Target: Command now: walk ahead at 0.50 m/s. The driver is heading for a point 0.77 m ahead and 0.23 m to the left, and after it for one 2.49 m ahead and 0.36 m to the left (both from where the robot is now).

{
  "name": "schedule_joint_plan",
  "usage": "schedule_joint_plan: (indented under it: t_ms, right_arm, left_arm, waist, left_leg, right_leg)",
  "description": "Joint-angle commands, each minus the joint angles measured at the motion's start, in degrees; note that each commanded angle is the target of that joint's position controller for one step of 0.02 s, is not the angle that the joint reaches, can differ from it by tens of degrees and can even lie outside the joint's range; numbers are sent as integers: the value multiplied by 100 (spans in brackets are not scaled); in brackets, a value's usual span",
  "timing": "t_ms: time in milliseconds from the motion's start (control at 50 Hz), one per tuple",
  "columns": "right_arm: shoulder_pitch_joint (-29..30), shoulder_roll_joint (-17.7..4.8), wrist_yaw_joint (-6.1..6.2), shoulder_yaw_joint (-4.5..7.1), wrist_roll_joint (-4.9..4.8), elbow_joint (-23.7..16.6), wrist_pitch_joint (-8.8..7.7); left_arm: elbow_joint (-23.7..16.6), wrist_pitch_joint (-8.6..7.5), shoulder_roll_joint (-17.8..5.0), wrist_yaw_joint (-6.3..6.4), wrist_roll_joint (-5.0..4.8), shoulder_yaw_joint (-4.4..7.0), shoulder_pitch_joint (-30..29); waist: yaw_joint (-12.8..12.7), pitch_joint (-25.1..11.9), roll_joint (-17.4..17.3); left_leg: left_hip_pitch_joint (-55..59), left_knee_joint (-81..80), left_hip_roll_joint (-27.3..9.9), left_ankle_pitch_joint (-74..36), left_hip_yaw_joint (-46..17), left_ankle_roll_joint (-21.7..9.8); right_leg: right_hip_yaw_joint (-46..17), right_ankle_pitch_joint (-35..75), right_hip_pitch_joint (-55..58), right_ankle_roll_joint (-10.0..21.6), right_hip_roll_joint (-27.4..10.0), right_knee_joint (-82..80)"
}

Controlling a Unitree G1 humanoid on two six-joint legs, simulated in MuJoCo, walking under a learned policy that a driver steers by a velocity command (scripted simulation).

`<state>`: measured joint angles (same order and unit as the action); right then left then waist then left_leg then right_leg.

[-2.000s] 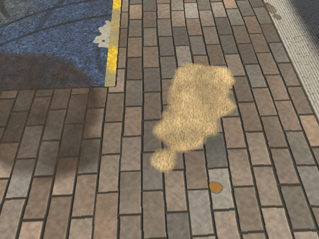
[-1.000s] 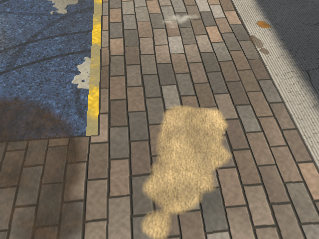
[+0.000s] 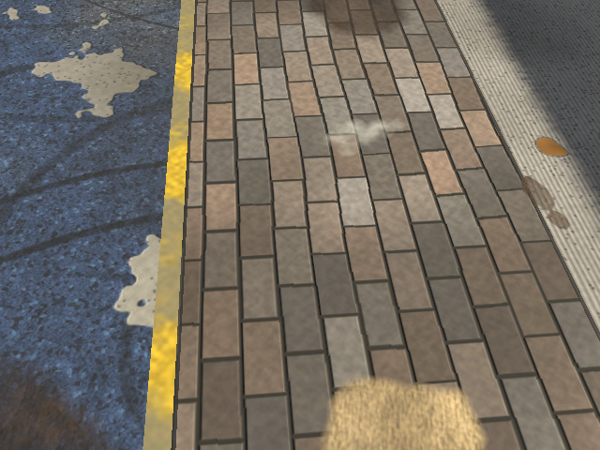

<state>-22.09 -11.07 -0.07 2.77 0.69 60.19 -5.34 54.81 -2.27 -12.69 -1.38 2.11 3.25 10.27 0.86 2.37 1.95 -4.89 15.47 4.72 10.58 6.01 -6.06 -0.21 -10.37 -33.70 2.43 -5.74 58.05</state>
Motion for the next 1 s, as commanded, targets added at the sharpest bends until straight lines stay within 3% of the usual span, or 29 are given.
schedule_joint_plan:
  t_ms: [20, 100, 180, 220, 240, 260, 280, 300, 320, 340, 360, 380, 400, 420, 460, 520, 620, 700, 760, 800, 820, 840, 860, 880, 900, 920, 940, 980, 1000]
  right_arm:
    - [-203, -572, 10, 54, -11, -205, -86]
    - [-610, -596, 34, 31, 0, -86, -83]
    - [-860, -644, 98, 38, 67, 50, -37]
    - [-706, -718, 133, 60, 91, 52, -21]
    - [-617, -780, 142, 78, 99, 47, -14]
    - [-532, -819, 134, 89, 92, 44, 8]
    - [-442, -775, 121, 69, 48, -13, 18]
    - [-602, -425, 73, -26, -98, -245, 10]
    - [-1064, -325, 32, 13, -208, -206, 15]
    - [-553, -697, 64, 111, -72, -253, 65]
    - [-123, -603, 37, 101, -43, -367, 46]
    - [-24, -452, 24, 90, -43, -359, 64]
    - [-19, -405, 0, 105, 54, -366, 139]
    - [-192, -285, -44, 90, 112, -296, 229]
    - [-119, -229, -102, 107, 126, -350, 345]
    - [542, -258, -156, 117, 101, -612, 433]
    - [1574, -181, -231, 37, 60, -1017, 398]
    - [2220, -157, -260, -28, 90, -1319, 385]
    - [2061, -282, -250, 23, 115, -1357, 385]
    - [1405, -457, -216, 117, 128, -1198, 387]
    - [855, -605, -195, 199, 145, -1044, 359]
    - [50, -861, -144, 327, 208, -820, 317]
    - [-233, -1469, -67, 501, 247, -811, 313]
    - [-100, -1769, -85, 552, 115, -926, 386]
    - [92, -1585, -44, 504, 18, -884, 431]
    - [383, -1293, -15, 429, -18, -899, 418]
    - [659, -1055, -1, 363, -10, -938, 382]
    - [836, -880, 43, 278, -79, -990, 266]
    - [735, -920, 37, 276, -99, -978, 198]
  left_arm:
    - [-359, 16, -159, -38, -29, -9, -298]
    - [-607, -16, -69, -39, -87, -96, -1045]
    - [-812, -71, -172, -16, -85, -91, -1452]
    - [-797, -124, -243, 9, -86, -54, -1232]
    - [-685, -153, -315, 44, -82, -10, -844]
    - [-440, -196, -409, 88, -69, 56, -99]
    - [-123, -256, -608, 143, 15, 152, 906]
    - [5, -281, -1182, 207, 167, 301, 1803]
    - [10, -190, -1345, 146, 41, 363, 1721]
    - [-128, -145, -1060, 118, -107, 301, 995]
    - [-225, -181, -645, 103, -128, 183, 477]
    - [-205, -232, -367, 100, -95, 104, 274]
    - [-117, -288, -215, 134, -106, 52, 302]
    - [-45, -334, -137, 163, -104, 21, 374]
    - [68, -444, -252, 178, -120, 37, 681]
    - [114, -493, -398, 194, -117, 62, 935]
    - [178, -484, -365, 242, -127, 15, 1274]
    - [323, -428, -467, 329, -113, 24, 1712]
    - [336, -345, -629, 398, -86, 57, 1683]
    - [276, -260, -807, 424, -54, 114, 1528]
    - [215, -211, -886, 400, -53, 140, 1473]
    - [97, -191, -928, 351, -86, 156, 1301]
    - [-193, -211, -447, 279, -147, 63, 1361]
    - [-612, -272, -495, 183, -182, 89, 1071]
    - [-737, -341, -639, 148, -122, 100, 422]
    - [-791, -417, -623, 127, -176, 78, 374]
    - [-697, -414, -605, 145, -155, 89, 506]
    - [-675, -193, -516, 127, 47, 74, 723]
    - [-722, -97, -487, 102, 80, 73, 702]
  waist:
    - [-68, 289, -493]
    - [159, 332, -560]
    - [230, 412, -590]
    - [38, 309, -616]
    - [-141, 103, -666]
    - [-455, -269, -611]
    - [-854, -803, -457]
    - [-990, -1614, 342]
    - [-708, -2132, 1187]
    - [-491, -1263, 225]
    - [-375, -535, -36]
    - [-193, -121, -169]
    - [-55, 25, -33]
    - [53, 35, 72]
    - [114, 38, 83]
    - [61, 203, 79]
    - [-134, 354, 122]
    - [-328, 424, 138]
    - [-143, 215, 308]
    - [180, -177, 471]
    - [396, -495, 455]
    - [835, -876, 161]
    - [731, -1383, -817]
    - [525, -1671, -1214]
    - [529, -883, -405]
    - [318, -368, -199]
    - [19, -73, 130]
    - [-260, -111, -25]
    - [-287, -163, -88]
  left_leg:
    - [-123, -889, -1444, -1781, -978, -493]
    - [285, -831, -1420, -2289, -773, -409]
    - [1074, -540, -1696, -2841, -788, -494]
    - [1248, -99, -1765, -3872, -686, -424]
    - [1253, 368, -1751, -4646, -625, -356]
    - [1173, 1217, -1641, -5019, -526, -279]
    - [446, 2405, -1427, -4284, -367, -170]
    - [-1130, 4363, -931, -1877, -70, 18]
    - [-2591, 6042, 47, 1973, -411, 112]
    - [-3064, 6242, -429, 1511, -946, 24]
    - [-3069, 5978, -649, 1025, -945, 21]
    - [-2839, 5585, -845, 743, -933, 22]
    - [-2589, 5292, -957, 607, -958, 62]
    - [-2361, 5174, -985, 516, -935, 112]
    - [-2442, 5082, -980, 328, -871, 162]
    - [-3109, 4729, -1076, -267, -783, 242]
    - [-3279, 3243, -966, -1119, -369, 308]
    - [-3198, 2333, -797, -1034, 100, 129]
    - [-2692, 2083, -434, -347, 372, -179]
    - [-1953, 2015, -77, 271, 485, -469]
    - [-1287, 1768, 70, 426, 417, -626]
    - [-65, 1188, -69, 295, -23, -866]
    - [1475, 1063, -1634, 528, -2194, -1417]
    - [2203, 142, -2527, 361, -5004, -2150]
    - [1713, -41, -2355, 330, -4079, -1879]
    - [953, -165, -2184, -78, -3438, -1614]
    - [342, -249, -1859, -753, -2898, -1319]
    - [-265, -289, -1388, -1647, -2198, -1102]
    - [-335, -273, -1280, -2020, -2090, -1100]
  right_leg:
    - [219, 621, -393, -139, -62, -677]
    - [461, 1076, -211, -102, 132, -1815]
    - [499, 749, -272, 120, 266, -2349]
    - [564, 313, 199, 311, 447, -2601]
    - [632, 85, 744, 421, 630, -2701]
    - [706, 112, 1578, 550, 817, -2982]
    - [446, 337, 2980, 741, 589, -3171]
    - [-1448, -209, 4641, 1182, -952, -3281]
    - [-3899, -403, 5325, 1818, -1983, -4153]
    - [-3163, -822, 4545, 1570, -1708, -4278]
    - [-2347, -712, 3635, 1377, -1502, -4506]
    - [-1718, -360, 2970, 1090, -1227, -4751]
    - [-1240, -4, 2581, 876, -1006, -4859]
    - [-873, 199, 2376, 741, -865, -4936]
    - [-486, 725, 2361, 693, -809, -5018]
    - [39, 1131, 2560, 592, -744, -5141]
    - [785, 2056, 2909, 390, -558, -5073]
    - [1112, 2895, 3636, 373, -754, -4841]
    - [1386, 4867, 4119, 331, -893, -4090]
    - [1498, 5967, 4229, 366, -962, -2953]
    - [1492, 5729, 4037, 383, -981, -2008]
    - [1560, 4603, 3229, 244, -872, -570]
    - [1538, 642, 1320, 12, -274, 1428]
    - [461, -2130, -447, -169, 865, 2773]
    - [-169, -1496, -1092, -103, 351, 2604]
    - [-139, -975, -957, -95, 145, 2091]
    - [-131, -772, -593, -131, -27, 1557]
    - [-139, -688, 54, -323, -155, 1001]
    - [-80, -691, 114, -406, -137, 862]
